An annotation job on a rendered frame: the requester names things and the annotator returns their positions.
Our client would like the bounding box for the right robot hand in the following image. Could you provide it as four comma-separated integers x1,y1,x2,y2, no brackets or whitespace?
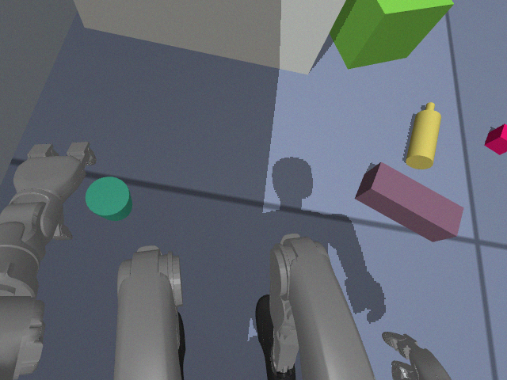
382,332,451,380

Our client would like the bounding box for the left robot arm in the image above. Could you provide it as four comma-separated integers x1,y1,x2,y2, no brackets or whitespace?
0,189,63,380

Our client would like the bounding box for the left robot hand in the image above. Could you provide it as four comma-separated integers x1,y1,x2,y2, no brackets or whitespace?
13,142,97,241

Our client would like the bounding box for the right robot foot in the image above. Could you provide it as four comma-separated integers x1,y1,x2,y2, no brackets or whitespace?
256,294,295,380

